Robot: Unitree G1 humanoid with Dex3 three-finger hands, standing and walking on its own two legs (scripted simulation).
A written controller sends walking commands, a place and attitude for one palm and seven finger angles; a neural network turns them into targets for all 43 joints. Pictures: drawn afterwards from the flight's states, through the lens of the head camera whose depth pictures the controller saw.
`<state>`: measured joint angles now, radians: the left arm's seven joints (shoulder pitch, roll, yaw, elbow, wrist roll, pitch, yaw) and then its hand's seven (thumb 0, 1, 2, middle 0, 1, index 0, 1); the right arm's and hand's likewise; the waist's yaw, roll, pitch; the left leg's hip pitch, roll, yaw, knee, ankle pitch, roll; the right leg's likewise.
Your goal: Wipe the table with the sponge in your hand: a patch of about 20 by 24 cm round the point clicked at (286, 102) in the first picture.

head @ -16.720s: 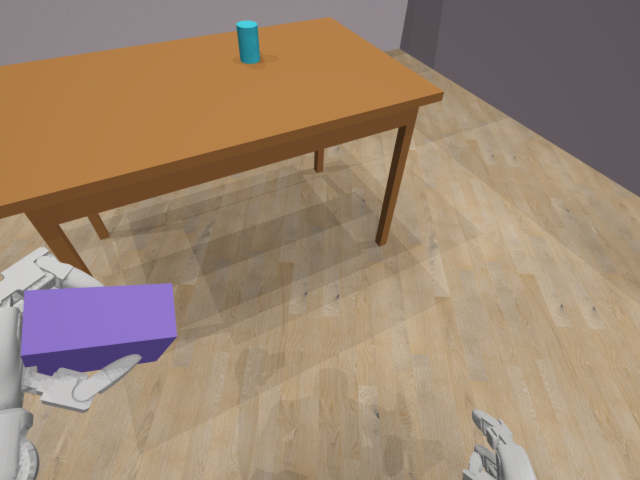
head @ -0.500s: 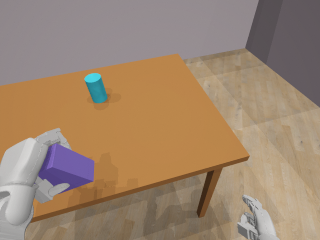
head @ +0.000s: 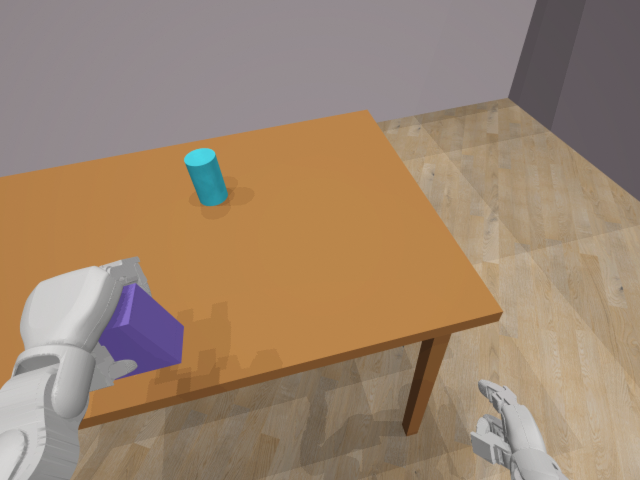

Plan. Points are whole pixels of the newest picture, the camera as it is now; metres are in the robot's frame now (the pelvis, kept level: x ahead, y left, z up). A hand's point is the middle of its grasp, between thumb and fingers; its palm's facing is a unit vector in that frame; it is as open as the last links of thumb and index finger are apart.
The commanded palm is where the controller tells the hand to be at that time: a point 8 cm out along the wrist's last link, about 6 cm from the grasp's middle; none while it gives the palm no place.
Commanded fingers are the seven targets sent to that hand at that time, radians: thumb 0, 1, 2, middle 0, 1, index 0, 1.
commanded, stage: turn the palm down, sponge in hand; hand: left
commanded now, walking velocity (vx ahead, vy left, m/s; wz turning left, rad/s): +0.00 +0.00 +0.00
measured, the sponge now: (126, 342) +0.22 +0.28 +0.08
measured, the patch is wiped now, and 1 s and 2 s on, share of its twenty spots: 0.00 0.00 0.00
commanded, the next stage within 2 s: move the sponge above the wiping area in 0.58 s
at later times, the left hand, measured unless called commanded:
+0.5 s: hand (117, 337) +0.21 +0.26 +0.11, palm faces +0.07 -0.07 -1.00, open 9.4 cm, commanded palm +0.18 +0.26 +0.18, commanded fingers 0.00 0.10 1.30 -1.20 -1.60 -1.20 -1.60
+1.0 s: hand (129, 334) +0.22 +0.27 +0.10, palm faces +0.04 -0.09 -1.00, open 9.4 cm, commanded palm +0.19 +0.26 +0.17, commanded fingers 0.00 0.10 1.30 -1.20 -1.60 -1.20 -1.60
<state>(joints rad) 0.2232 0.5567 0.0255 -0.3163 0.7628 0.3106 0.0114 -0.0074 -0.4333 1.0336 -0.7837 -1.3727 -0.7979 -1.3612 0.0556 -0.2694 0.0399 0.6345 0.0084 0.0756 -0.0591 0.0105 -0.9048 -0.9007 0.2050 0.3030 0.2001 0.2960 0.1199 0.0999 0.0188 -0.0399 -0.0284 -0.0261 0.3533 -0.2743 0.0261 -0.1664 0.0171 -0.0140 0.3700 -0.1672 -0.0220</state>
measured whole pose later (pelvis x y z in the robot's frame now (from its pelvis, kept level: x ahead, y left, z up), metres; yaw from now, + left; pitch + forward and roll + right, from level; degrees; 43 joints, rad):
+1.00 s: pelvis -0.02 -0.01 +0.00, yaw -1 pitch -3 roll +1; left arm 0.12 0.49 -0.07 -0.18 0.88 0.38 0.01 -0.01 -0.43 1.04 -0.78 -1.37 -0.80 -1.36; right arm 0.02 -0.28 0.03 0.67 0.03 0.05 -0.05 0.01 -0.91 -0.90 0.20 0.30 0.20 0.30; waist 0.13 0.11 0.02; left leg -0.04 -0.03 -0.01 0.35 -0.25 0.02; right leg -0.18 0.02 0.00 0.39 -0.16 -0.03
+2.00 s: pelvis +0.00 +0.00 +0.00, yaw -1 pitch -1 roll +0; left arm 0.09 0.45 -0.11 -0.10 0.92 0.40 0.04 -0.01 -0.44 1.04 -0.78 -1.38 -0.80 -1.36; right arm 0.02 -0.27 0.03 0.68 0.03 0.08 -0.04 0.01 -0.91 -0.90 0.20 0.30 0.20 0.30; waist 0.13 0.10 0.00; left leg -0.06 -0.04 -0.01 0.35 -0.28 0.03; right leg -0.20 0.01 0.01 0.40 -0.18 -0.02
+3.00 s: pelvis +0.01 +0.00 +0.00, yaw +0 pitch +0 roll +0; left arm 0.02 0.47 -0.07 0.06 0.91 0.36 0.07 -0.01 -0.44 1.04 -0.78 -1.38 -0.80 -1.37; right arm 0.04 -0.28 0.01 0.70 0.04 0.06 -0.06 0.01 -0.91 -0.90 0.20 0.30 0.20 0.30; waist 0.11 0.09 0.00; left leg -0.08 -0.03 -0.02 0.36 -0.28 0.03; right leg -0.21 0.02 0.00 0.39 -0.18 -0.02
